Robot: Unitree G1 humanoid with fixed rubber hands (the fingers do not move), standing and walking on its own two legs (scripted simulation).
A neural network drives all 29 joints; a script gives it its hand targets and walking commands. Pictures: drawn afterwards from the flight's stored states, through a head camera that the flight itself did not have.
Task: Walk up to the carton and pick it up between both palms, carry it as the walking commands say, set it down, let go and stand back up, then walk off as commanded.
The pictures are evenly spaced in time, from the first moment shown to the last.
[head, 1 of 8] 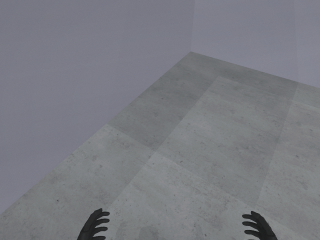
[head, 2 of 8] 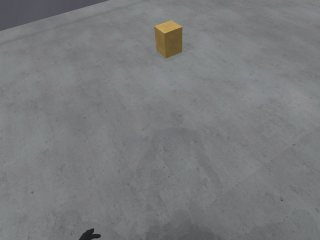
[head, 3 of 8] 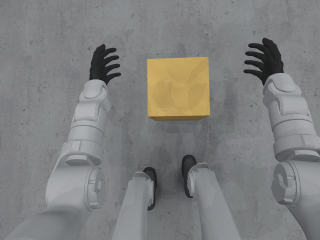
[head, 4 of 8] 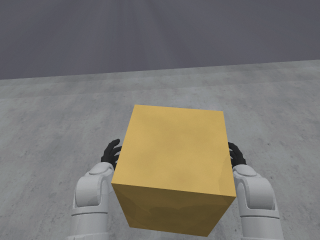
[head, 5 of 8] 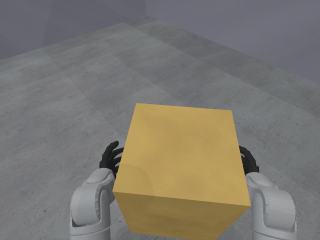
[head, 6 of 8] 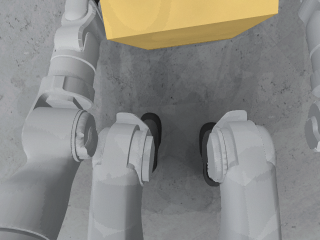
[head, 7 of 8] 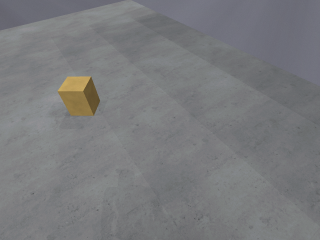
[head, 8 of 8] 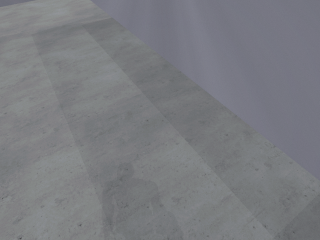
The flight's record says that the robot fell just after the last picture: no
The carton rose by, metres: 0.66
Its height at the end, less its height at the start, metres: +0.00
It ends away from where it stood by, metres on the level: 1.50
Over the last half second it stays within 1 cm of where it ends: yes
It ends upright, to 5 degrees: yes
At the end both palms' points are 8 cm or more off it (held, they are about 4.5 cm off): yes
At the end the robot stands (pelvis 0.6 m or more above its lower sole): yes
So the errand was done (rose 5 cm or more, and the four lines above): yes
